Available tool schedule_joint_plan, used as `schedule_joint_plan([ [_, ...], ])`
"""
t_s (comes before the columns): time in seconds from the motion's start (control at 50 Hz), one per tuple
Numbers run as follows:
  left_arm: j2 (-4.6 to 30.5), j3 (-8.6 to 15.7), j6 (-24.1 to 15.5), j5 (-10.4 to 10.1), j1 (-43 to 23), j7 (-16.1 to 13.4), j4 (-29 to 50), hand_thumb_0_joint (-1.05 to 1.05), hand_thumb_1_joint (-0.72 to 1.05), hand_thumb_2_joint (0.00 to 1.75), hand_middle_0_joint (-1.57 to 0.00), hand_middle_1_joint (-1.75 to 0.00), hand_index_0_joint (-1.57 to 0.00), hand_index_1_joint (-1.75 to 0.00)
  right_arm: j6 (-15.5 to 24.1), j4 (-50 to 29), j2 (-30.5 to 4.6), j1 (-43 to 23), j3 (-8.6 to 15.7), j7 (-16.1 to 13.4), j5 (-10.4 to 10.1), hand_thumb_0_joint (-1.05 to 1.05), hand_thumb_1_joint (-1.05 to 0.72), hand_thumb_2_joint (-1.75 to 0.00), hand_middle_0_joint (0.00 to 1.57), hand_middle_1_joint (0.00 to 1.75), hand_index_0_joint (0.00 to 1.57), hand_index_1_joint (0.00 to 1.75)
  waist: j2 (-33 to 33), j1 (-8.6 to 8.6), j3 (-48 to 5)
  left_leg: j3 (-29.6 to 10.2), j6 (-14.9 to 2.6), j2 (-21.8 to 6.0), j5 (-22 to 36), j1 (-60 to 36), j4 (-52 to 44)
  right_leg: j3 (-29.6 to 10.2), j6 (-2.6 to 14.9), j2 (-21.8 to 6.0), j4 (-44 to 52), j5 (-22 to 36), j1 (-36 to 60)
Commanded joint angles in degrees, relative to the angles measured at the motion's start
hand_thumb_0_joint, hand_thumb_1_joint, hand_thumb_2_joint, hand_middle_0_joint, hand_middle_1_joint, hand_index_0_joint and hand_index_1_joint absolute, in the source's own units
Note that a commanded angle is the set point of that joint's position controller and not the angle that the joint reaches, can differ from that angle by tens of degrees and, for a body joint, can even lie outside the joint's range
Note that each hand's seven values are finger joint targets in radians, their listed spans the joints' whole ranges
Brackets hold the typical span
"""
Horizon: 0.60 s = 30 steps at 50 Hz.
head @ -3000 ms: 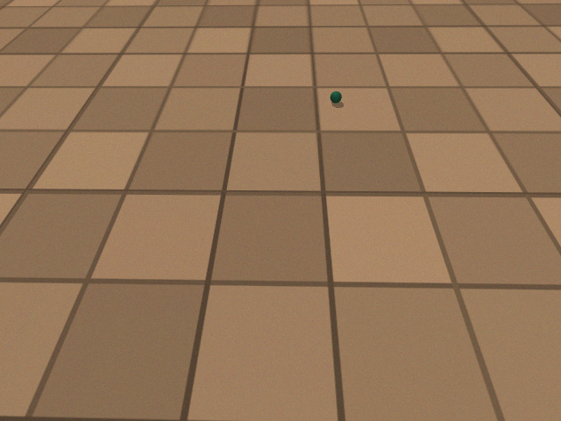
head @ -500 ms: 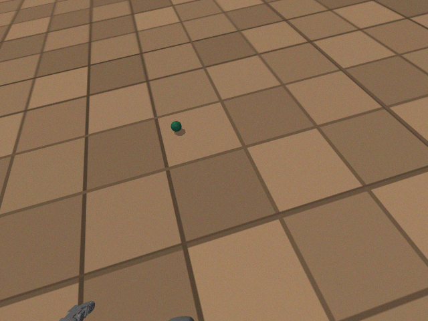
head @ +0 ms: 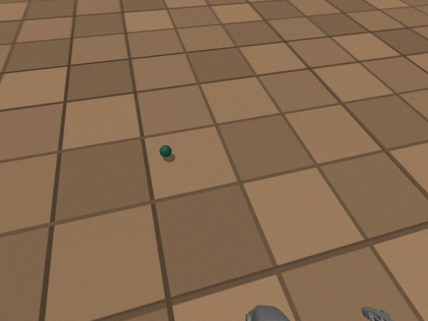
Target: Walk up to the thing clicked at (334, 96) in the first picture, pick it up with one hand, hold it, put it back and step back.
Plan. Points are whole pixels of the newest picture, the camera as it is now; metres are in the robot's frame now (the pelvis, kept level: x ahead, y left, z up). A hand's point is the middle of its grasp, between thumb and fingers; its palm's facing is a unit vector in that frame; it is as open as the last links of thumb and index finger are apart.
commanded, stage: walk up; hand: left
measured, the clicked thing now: (165, 151) +1.14 +0.27 -0.73
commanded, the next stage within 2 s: none
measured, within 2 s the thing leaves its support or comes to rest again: neither
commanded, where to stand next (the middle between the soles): +0.76 +0.03 m, yaw +0 degrees
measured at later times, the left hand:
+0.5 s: hand (104, 266) +0.26 +0.25 -0.12, palm faces +0.01 -0.92 -0.40, open 7.4 cm
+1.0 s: hand (120, 183) +0.49 +0.27 -0.14, palm faces -0.06 -0.93 -0.37, open 7.4 cm
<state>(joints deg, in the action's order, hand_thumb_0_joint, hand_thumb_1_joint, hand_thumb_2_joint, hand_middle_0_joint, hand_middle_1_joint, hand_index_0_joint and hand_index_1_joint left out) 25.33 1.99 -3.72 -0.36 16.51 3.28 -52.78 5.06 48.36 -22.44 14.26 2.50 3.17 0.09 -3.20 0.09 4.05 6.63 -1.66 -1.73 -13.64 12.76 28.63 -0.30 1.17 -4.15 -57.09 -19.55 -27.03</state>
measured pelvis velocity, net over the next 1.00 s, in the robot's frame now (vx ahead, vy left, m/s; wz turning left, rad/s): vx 0.41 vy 0.00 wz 0.02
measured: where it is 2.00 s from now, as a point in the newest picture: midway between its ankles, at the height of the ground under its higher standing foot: (205, 217)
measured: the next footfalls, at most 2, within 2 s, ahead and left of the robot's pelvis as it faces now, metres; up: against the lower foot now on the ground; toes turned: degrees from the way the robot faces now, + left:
right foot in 0.20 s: +0.25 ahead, -0.16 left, +0.00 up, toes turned -5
left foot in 0.62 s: +0.40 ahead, +0.13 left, +0.00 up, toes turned +7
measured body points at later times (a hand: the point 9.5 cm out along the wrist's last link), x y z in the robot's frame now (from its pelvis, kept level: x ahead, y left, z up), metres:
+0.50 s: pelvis +0.21 -0.03 +0.00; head +0.23 -0.05 +0.45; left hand +0.26 +0.30 -0.09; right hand +0.30 -0.35 -0.12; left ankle +0.31 +0.12 -0.70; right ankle +0.21 -0.15 -0.74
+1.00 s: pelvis +0.41 +0.00 -0.01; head +0.43 -0.01 +0.44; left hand +0.49 +0.32 -0.11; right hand +0.44 -0.33 -0.12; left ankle +0.36 +0.12 -0.74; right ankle +0.53 -0.14 -0.73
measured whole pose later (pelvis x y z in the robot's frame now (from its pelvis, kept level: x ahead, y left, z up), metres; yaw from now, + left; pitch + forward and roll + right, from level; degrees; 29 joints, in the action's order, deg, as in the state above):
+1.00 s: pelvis +0.41 +0.00 -0.01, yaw +1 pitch -2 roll +1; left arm 23.7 2.6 -3.1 0.5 13.8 4.4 -52.9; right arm 3.5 49.9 -24.5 20.1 2.8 2.9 0.4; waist -0.4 -2.2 4.3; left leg 6.1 0.0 -2.1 -21.1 6.7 30.4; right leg 2.0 1.1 -4.9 -34.9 -9.9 -24.8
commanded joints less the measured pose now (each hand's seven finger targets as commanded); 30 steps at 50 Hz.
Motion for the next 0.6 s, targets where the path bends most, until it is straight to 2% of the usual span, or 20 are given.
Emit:
schedule_joint_plan([
  [0.0,9.8,3.5,-1.1,0.6,-0.8,0.7,4.5,0.0,0.9,0.9,-0.2,-0.3,-0.2,-0.3,1.6,-4.1,-17.4,1.1,5.2,-0.5,0.0,0.0,-0.9,-0.9,0.2,0.3,0.2,0.3,11.9,-0.86,0.1,-11.9,-12.75,-15.3,0.9,0.4,-15.4,0.7,-1.05,-4.0,12.5,5.2,-1.2],
  [0.04,9.5,3.9,-1.2,0.7,-2.5,1.1,4.5,0.0,0.9,0.9,-0.2,-0.3,-0.2,-0.3,1.5,-4.2,-17.2,0.6,5.1,-0.2,0.0,0.0,-0.9,-0.9,0.2,0.3,0.2,0.3,11.7,-0.84,-0.5,-10.0,-11.07,-13.0,-4.4,1.9,-15.2,2.4,-0.78,-2.6,18.1,10.3,2.4],
  [0.06,9.6,4.2,-1.2,0.7,-2.3,1.1,4.1,0.0,0.9,0.9,-0.2,-0.3,-0.2,-0.3,1.4,-4.5,-17.3,-0.4,5.2,-0.1,-0.1,0.0,-0.9,-0.9,0.2,0.3,0.2,0.3,11.7,0.07,-0.5,-9.7,-10.3,-12.9,-7.1,3.0,-14.6,2.4,-0.46,-2.3,19.1,12.4,4.8],
  [0.1,9.4,4.3,-1.4,0.8,-3.7,1.2,3.9,0.0,0.9,0.9,-0.2,-0.3,-0.2,-0.3,0.8,-4.2,-16.8,0.0,5.0,0.0,-0.1,0.0,-0.9,-0.9,0.2,0.3,0.2,0.3,10.0,-0.47,-0.8,-8.1,-9.4,-11.5,-5.4,2.2,-11.4,4.6,-0.41,-0.3,22.5,12.7,6.9],
  [0.14,9.8,4.8,-1.9,1.1,-0.8,0.8,2.7,0.0,0.9,0.9,-0.2,-0.3,-0.2,-0.3,0.3,-4.5,-16.4,-0.7,4.8,-0.2,-0.1,0.0,-0.9,-0.9,0.2,0.3,0.2,0.3,7.4,1.99,-1.6,-7.0,-7.99,-11.0,-3.2,5.4,-4.6,5.8,0.07,1.1,25.0,12.5,15.7],
  [0.16,11.4,5.5,-2.3,1.2,1.8,0.2,1.8,0.0,0.9,0.9,-0.2,-0.3,-0.2,-0.3,0.2,-4.5,-14.4,0.7,4.0,-0.3,0.0,0.0,-0.9,-0.9,0.2,0.3,0.2,0.3,2.9,3.58,-3.9,-5.1,-6.43,-8.8,0.7,8.2,3.0,5.4,1.11,2.4,26.3,8.8,23.0],
  [0.18,14.3,6.8,-2.9,1.4,7.8,-0.6,0.8,0.0,0.9,0.9,-0.2,-0.3,-0.2,-0.3,0.3,-4.8,-11.5,2.5,2.9,-0.2,0.0,0.0,-0.9,-0.9,0.2,0.3,0.2,0.3,-7.1,6.62,-6.8,-1.0,-4.15,-4.0,0.3,13.8,19.6,-4.1,3.21,-3.4,32.6,-1.1,31.0],
  [0.2,20.7,7.9,-3.4,1.2,11.3,-1.3,1.6,0.0,0.9,0.9,-0.2,-0.3,-0.2,-0.3,0.3,-5.6,-9.1,4.6,2.0,-0.3,-0.4,0.0,-0.9,-0.9,0.2,0.3,0.2,0.3,-16.7,6.91,-9.3,-1.2,-0.87,3.4,-15.2,25.7,34.6,-32.7,8.93,-20.0,42.7,-7.6,37.1],
  [0.22,20.6,7.3,-3.1,0.3,9.5,-1.5,1.9,0.0,0.9,0.9,-0.2,-0.3,-0.2,-0.3,-0.4,-4.2,-14.6,1.4,3.3,-1.1,0.1,0.0,-0.9,-0.9,0.2,0.3,0.2,0.3,-9.1,7.2,-7.5,-7.0,-0.74,0.9,-17.5,27.9,39.6,-38.4,14.3,-23.2,43.3,-8.6,33.8],
  [0.24,18.6,6.7,-2.9,0.0,6.9,-1.6,3.2,0.0,0.9,0.9,-0.2,-0.3,-0.2,-0.3,-0.5,-3.5,-15.4,0.0,3.5,-1.3,-0.3,0.0,-0.9,-0.9,0.2,0.3,0.2,0.3,-3.4,6.02,-5.0,-11.2,-0.75,-0.8,-13.8,27.9,40.8,-31.8,14.73,-21.0,42.3,-3.6,30.3],
  [0.26,16.7,6.3,-2.9,-0.2,4.2,-1.9,3.7,0.0,0.9,0.9,-0.2,-0.3,-0.2,-0.3,-0.4,-2.5,-14.5,0.7,3.3,-1.2,-0.9,0.0,-0.9,-0.9,0.2,0.3,0.2,0.3,-2.6,4.63,-4.4,-11.8,-0.83,-1.8,-10.4,27.1,39.6,-23.7,13.68,-17.9,41.1,3.1,28.9],
  [0.28,15.1,5.5,-2.9,-0.1,2.0,-2.1,4.2,0.0,0.9,0.9,-0.2,-0.3,-0.2,-0.3,-0.6,-1.5,-13.7,2.3,3.2,-1.1,-0.8,0.0,-0.9,-0.9,0.2,0.3,0.2,0.3,-3.9,2.79,-3.6,-11.5,-0.51,-3.1,-8.8,24.7,36.1,-17.5,11.99,-15.2,40.9,5.7,25.2],
  [0.3,13.8,5.2,-2.9,-0.1,0.7,-2.1,4.5,0.0,0.9,0.9,-0.2,-0.3,-0.2,-0.3,-0.8,-0.6,-13.2,4.1,3.1,-0.8,-0.6,0.0,-0.9,-0.9,0.2,0.3,0.2,0.3,-5.9,1.44,-3.1,-11.0,-0.04,-3.6,-7.5,21.4,31.8,-12.9,11.12,-13.6,41.3,8.7,21.8],
  [0.32,13.5,4.9,-2.9,0.1,-0.2,-2.0,4.9,0.0,0.9,0.9,-0.2,-0.3,-0.2,-0.3,-1.1,0.0,-13.1,4.5,3.4,-0.3,-0.1,0.0,-0.9,-0.9,0.2,0.3,0.2,0.3,-5.9,0.89,-2.3,-9.7,0.41,-3.5,-6.4,18.7,29.1,-8.8,10.94,-11.9,41.9,10.0,18.0],
  [0.34,13.4,4.9,-3.0,0.3,0.0,-1.9,5.4,0.0,0.9,0.9,-0.2,-0.3,-0.2,-0.3,-1.3,0.2,-12.5,4.5,3.4,0.1,0.1,0.0,-0.9,-0.9,0.2,0.3,0.2,0.3,-6.5,1.05,-2.5,-8.3,0.82,-3.2,-5.8,18.2,25.4,-6.9,11.16,-11.0,41.7,10.4,18.0],
  [0.4,14.7,5.5,-3.2,0.8,-0.7,-1.6,6.7,0.0,0.9,0.9,-0.2,-0.3,-0.2,-0.3,-1.6,-0.6,-11.9,1.5,3.7,1.1,0.9,0.0,-0.9,-0.9,0.2,0.3,0.2,0.3,-6.4,1.65,-2.0,-6.3,1.66,-4.3,-2.5,16.6,16.5,-5.3,12.25,-12.4,43.4,0.9,15.8],
  [0.46,15.2,5.4,-3.0,0.9,-0.4,-1.4,7.1,0.0,0.9,0.9,-0.2,-0.3,-0.2,-0.3,-1.2,-1.4,-12.1,-1.8,4.3,1.7,1.0,0.0,-0.9,-0.9,0.2,0.3,0.2,0.3,-4.7,2.29,-0.9,-4.9,1.69,-4.1,2.0,12.5,9.8,-4.4,11.11,-12.1,43.1,-5.5,12.6],
  [0.52,15.8,5.3,-2.7,0.7,-1.5,-1.2,6.8,0.0,0.9,0.9,-0.2,-0.3,-0.2,-0.3,-0.9,-1.0,-12.1,-2.0,4.8,1.9,1.0,0.0,-0.9,-0.9,0.2,0.3,0.2,0.3,-3.4,1.29,0.0,-2.8,0.92,-3.1,4.0,7.1,6.9,-3.3,10.06,-12.2,41.5,-9.3,9.7],
  [0.56,14.6,4.6,-2.3,1.1,-3.1,-1.2,7.2,0.0,0.9,0.9,-0.2,-0.3,-0.2,-0.3,-0.3,0.6,-13.1,3.4,5.4,1.4,1.1,0.0,-0.9,-0.9,0.2,0.3,0.2,0.3,-0.1,-2.81,-2.2,-2.3,-0.21,-1.6,2.0,-3.3,3.9,-1.0,8.06,-10.5,33.0,-2.5,6.1],
  [0.58,12.2,3.7,-2.3,1.3,-1.9,-1.3,7.0,0.0,0.9,0.9,-0.2,-0.3,-0.2,-0.3,0.1,2.5,-15.1,9.6,6.2,0.7,1.1,0.0,-0.9,-0.9,0.2,0.3,0.2,0.3,6.3,-5.77,-6.2,-3.9,-1.38,-0.8,-1.7,-12.6,2.0,2.1,6.3,-7.6,19.5,7.3,3.8],
])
